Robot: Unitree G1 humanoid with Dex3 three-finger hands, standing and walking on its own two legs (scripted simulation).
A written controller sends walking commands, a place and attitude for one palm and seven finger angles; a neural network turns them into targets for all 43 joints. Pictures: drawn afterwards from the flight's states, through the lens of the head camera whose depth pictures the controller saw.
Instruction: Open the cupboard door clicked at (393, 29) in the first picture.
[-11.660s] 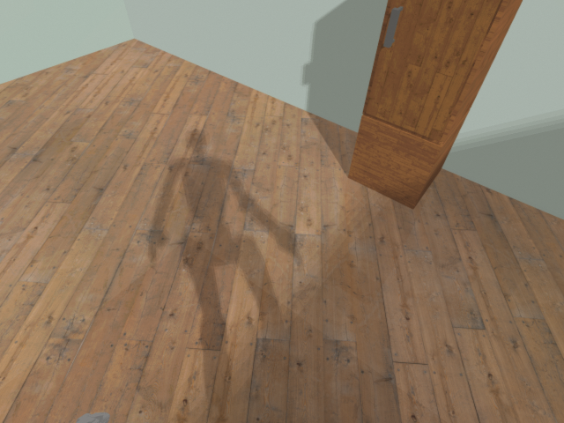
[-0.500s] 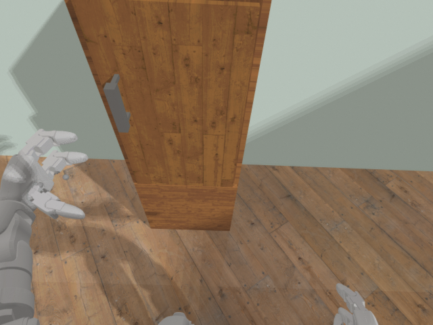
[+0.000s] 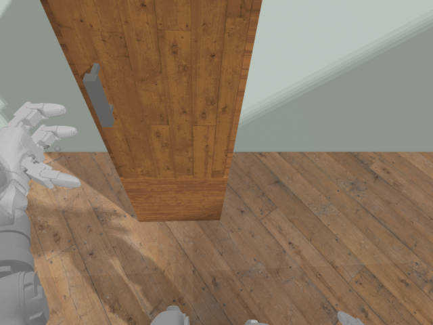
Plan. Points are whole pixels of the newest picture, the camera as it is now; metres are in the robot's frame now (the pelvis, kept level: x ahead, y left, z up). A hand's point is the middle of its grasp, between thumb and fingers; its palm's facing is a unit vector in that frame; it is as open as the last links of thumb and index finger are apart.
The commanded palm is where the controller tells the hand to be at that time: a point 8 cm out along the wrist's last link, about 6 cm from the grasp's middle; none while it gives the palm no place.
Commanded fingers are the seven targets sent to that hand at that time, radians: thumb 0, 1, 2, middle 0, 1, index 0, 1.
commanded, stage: move the hooked fingers beside the handle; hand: left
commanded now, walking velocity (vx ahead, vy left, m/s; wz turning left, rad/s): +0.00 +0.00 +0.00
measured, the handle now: (102, 96) +0.55 +0.26 +0.07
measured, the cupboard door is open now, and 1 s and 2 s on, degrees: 0 0 0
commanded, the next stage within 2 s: slide the fingers in behind the handle in 1.58 s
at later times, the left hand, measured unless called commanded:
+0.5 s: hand (57, 124) +0.45 +0.31 +0.09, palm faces +0.07 -1.00 +0.01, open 14.0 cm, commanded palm +0.44 +0.35 +0.08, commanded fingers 0.00 -0.50 0.30 -0.30 -1.20 -0.30 -1.20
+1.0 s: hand (64, 108) +0.50 +0.32 +0.08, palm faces +0.08 -1.00 +0.00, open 14.0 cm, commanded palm +0.48 +0.36 +0.08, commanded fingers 0.00 -0.50 0.30 -0.30 -1.20 -0.30 -1.20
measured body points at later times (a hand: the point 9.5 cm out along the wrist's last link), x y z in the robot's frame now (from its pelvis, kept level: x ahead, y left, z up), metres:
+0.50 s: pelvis +0.00 +0.00 -0.01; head +0.10 +0.04 +0.43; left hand +0.44 +0.36 +0.09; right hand +0.03 -0.28 -0.11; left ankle +0.04 +0.09 -0.70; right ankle -0.01 -0.12 -0.70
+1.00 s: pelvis +0.01 +0.01 -0.02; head +0.14 +0.05 +0.41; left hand +0.49 +0.37 +0.09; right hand -0.01 -0.27 -0.11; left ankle +0.04 +0.09 -0.70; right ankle -0.01 -0.12 -0.70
